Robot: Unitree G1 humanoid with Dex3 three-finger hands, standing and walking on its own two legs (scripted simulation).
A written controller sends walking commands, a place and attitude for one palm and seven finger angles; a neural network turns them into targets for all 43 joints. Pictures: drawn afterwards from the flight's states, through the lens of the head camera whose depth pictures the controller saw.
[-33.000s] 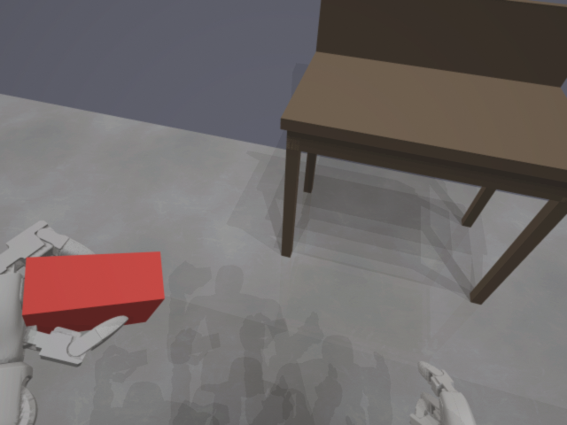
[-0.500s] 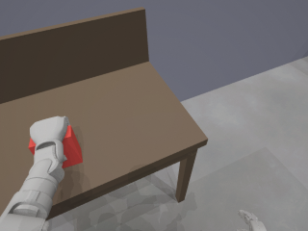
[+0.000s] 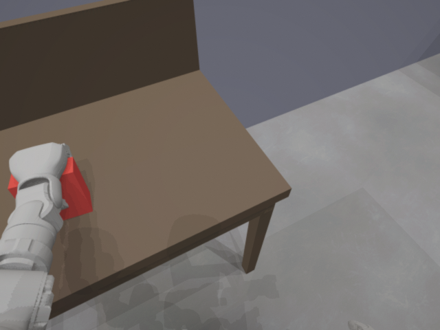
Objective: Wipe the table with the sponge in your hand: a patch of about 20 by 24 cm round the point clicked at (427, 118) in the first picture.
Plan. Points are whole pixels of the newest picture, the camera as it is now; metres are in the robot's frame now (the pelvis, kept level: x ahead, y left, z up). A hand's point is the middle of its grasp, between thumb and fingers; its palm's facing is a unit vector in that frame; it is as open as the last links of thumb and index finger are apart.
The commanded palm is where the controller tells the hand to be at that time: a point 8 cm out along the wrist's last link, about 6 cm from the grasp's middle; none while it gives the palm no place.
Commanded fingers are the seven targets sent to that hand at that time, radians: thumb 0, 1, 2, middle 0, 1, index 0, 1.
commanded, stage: wipe forward along the middle lane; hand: left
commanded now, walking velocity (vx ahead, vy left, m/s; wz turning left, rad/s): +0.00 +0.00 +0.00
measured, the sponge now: (58, 198) +0.37 +0.35 -0.01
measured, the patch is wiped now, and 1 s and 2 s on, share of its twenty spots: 1.00 1.00 1.00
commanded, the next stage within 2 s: slide back across to the first lane in 0.08 s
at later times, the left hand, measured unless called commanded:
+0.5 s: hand (44, 172) +0.41 +0.37 +0.03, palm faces -0.10 -0.02 -0.99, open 9.6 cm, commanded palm +0.37 +0.37 +0.07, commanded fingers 0.00 0.10 1.30 -1.20 -1.60 -1.20 -1.60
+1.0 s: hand (17, 176) +0.39 +0.42 +0.03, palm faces -0.08 -0.03 -1.00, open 9.7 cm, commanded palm +0.35 +0.42 +0.07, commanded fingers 0.00 0.10 1.30 -1.20 -1.60 -1.20 -1.60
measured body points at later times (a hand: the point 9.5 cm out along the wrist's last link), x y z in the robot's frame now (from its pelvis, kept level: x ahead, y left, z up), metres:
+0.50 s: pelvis +0.01 +0.04 +0.00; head +0.06 +0.04 +0.45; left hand +0.41 +0.37 +0.08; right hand +0.09 -0.22 -0.12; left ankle +0.01 +0.13 -0.71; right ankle +0.03 -0.07 -0.71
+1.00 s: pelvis +0.04 +0.06 +0.01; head +0.08 +0.07 +0.46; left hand +0.39 +0.41 +0.09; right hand +0.17 -0.20 -0.10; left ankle +0.01 +0.13 -0.71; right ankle +0.03 -0.07 -0.71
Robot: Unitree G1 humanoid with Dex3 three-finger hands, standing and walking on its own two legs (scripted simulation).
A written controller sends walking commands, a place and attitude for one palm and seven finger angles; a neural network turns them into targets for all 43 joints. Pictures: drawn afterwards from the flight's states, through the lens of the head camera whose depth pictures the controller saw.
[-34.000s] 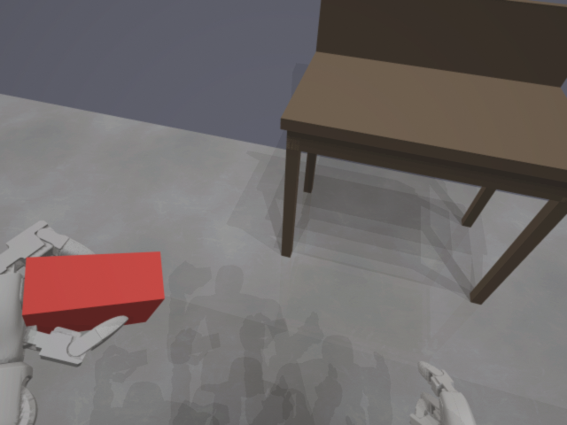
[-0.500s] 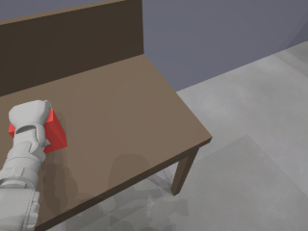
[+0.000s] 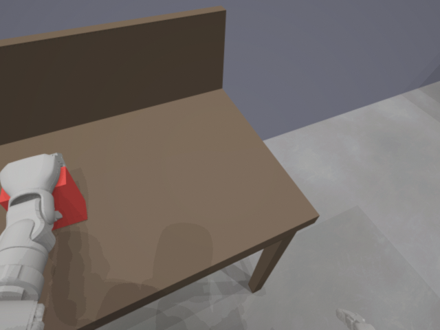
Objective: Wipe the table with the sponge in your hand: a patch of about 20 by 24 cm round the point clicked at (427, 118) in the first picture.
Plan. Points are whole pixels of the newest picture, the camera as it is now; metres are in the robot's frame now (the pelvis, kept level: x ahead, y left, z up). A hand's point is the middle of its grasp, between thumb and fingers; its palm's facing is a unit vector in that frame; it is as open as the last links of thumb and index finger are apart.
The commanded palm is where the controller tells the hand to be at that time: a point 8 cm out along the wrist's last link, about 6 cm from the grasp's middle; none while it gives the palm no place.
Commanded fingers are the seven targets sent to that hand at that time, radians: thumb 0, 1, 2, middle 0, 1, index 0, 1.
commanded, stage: wipe back along the first lane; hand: left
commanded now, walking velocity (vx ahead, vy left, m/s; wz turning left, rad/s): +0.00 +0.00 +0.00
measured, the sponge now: (52, 207) +0.34 +0.37 -0.02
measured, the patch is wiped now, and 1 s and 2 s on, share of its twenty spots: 1.00 1.00 1.00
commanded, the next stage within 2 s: lift the sponge slowly off the table in 1.88 s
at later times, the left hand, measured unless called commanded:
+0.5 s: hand (40, 219) +0.29 +0.35 +0.02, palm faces -0.02 -0.03 -1.00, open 9.6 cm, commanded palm +0.26 +0.33 +0.04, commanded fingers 0.00 0.10 1.30 -1.20 -1.60 -1.20 -1.60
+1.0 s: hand (42, 236) +0.26 +0.33 +0.02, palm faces -0.03 -0.04 -1.00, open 9.6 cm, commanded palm +0.21 +0.31 +0.04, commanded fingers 0.00 0.10 1.30 -1.20 -1.60 -1.20 -1.60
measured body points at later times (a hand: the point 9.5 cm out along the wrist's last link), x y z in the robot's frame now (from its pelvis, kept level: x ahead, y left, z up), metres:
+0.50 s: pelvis +0.00 +0.01 +0.00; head +0.03 +0.01 +0.45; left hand +0.29 +0.35 +0.07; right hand +0.18 -0.23 -0.11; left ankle -0.03 +0.07 -0.73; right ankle -0.01 -0.12 -0.73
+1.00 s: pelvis +0.00 +0.00 +0.00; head +0.02 -0.01 +0.45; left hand +0.26 +0.33 +0.07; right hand +0.18 -0.24 -0.10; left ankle -0.03 +0.07 -0.73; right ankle -0.01 -0.12 -0.73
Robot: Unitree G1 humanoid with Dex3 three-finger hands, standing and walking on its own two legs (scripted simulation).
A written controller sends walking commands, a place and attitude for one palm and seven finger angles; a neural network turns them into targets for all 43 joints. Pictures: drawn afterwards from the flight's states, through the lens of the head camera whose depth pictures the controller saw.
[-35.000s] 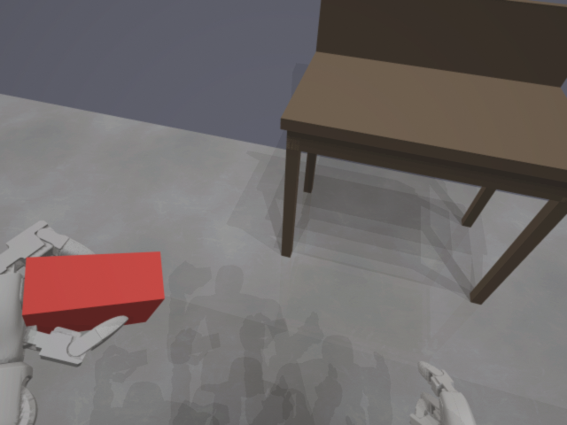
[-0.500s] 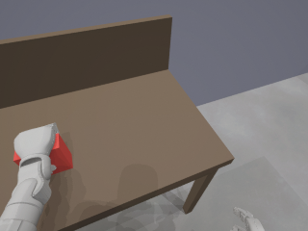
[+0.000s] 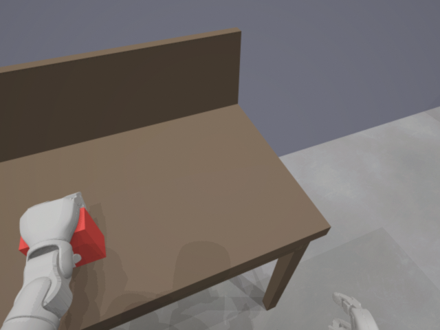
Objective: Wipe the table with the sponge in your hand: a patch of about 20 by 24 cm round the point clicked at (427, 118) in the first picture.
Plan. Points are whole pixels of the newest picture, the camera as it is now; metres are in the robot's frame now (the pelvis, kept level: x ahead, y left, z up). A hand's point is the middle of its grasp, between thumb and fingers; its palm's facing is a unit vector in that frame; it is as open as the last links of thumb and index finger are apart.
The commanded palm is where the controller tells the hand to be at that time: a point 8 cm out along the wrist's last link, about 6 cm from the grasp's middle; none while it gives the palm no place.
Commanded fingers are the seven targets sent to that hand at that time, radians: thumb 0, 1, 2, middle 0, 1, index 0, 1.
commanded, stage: wipe back along the first lane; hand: left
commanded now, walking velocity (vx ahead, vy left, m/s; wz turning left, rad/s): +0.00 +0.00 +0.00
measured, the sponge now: (71, 246) +0.26 +0.33 -0.02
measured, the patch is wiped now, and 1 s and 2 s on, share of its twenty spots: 1.00 1.00 1.00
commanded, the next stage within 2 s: lift the sponge slowly off the table in 0.88 s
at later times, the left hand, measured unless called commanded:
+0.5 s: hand (63, 260) +0.22 +0.31 +0.02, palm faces -0.02 -0.07 -1.00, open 9.6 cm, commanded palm +0.16 +0.29 +0.04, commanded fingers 0.00 0.10 1.30 -1.20 -1.60 -1.20 -1.60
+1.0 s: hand (64, 281) +0.18 +0.29 +0.01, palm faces -0.01 -0.07 -1.00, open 9.6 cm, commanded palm +0.14 +0.27 +0.04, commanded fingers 0.00 0.10 1.30 -1.20 -1.60 -1.20 -1.60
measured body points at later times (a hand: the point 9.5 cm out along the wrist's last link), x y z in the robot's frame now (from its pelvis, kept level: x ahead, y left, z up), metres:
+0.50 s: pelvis +0.01 +0.00 +0.00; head +0.01 -0.02 +0.45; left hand +0.21 +0.31 +0.07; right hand +0.22 -0.22 -0.08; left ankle -0.03 +0.07 -0.73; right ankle -0.01 -0.12 -0.73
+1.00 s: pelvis -0.01 +0.00 +0.00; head -0.01 -0.02 +0.45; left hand +0.18 +0.29 +0.07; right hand +0.22 -0.21 -0.09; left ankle -0.03 +0.07 -0.73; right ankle -0.01 -0.12 -0.73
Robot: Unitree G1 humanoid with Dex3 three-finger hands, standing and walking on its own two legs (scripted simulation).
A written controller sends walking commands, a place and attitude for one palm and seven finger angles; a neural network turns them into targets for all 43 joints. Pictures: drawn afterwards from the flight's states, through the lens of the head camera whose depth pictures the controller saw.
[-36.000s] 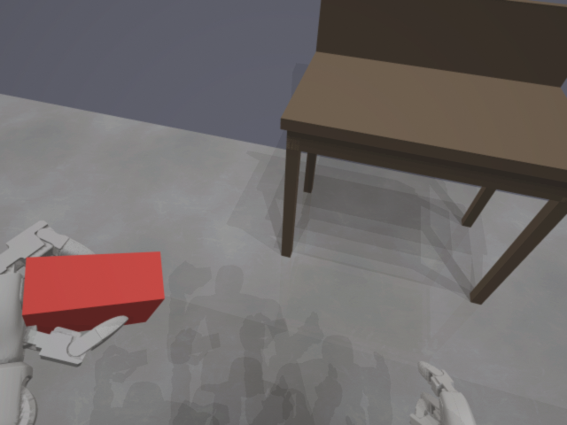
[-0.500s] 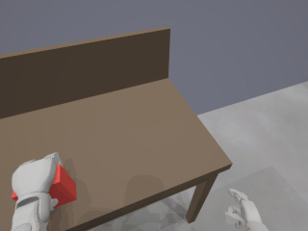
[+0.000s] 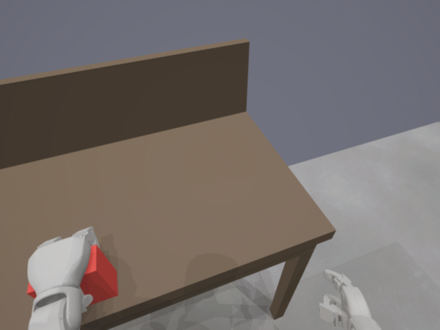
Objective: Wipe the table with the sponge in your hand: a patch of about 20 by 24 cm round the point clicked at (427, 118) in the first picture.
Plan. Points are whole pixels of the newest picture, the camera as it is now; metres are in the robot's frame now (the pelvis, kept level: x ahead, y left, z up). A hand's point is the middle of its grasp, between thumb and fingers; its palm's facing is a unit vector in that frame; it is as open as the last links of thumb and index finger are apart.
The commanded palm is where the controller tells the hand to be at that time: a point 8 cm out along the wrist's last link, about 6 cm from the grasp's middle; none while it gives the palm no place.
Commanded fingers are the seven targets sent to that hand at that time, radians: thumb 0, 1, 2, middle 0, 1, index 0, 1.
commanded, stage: lift the sponge slowly off the table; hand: left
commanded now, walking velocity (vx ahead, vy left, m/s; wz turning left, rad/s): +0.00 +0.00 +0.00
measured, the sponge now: (82, 285) +0.18 +0.30 -0.03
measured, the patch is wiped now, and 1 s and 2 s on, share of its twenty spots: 1.00 1.00 1.00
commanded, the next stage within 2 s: none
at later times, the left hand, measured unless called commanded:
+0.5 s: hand (78, 277) +0.18 +0.28 +0.02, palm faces -0.05 -0.11 -0.99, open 9.6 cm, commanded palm +0.14 +0.28 +0.07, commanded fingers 0.00 0.10 1.30 -1.20 -1.60 -1.20 -1.60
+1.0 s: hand (78, 277) +0.18 +0.27 +0.04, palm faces -0.02 -0.15 -0.99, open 9.6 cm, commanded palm +0.14 +0.27 +0.11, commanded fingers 0.00 0.10 1.30 -1.20 -1.60 -1.20 -1.60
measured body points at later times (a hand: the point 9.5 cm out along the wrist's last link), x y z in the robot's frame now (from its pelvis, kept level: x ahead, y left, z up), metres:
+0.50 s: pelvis +0.01 -0.01 +0.00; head +0.00 -0.03 +0.45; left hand +0.18 +0.29 +0.07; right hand +0.24 -0.23 -0.08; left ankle -0.02 +0.07 -0.73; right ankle +0.00 -0.12 -0.73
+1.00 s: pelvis +0.00 -0.01 +0.01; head -0.02 -0.03 +0.46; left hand +0.17 +0.28 +0.09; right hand +0.25 -0.19 -0.06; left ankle -0.02 +0.07 -0.73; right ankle +0.00 -0.12 -0.73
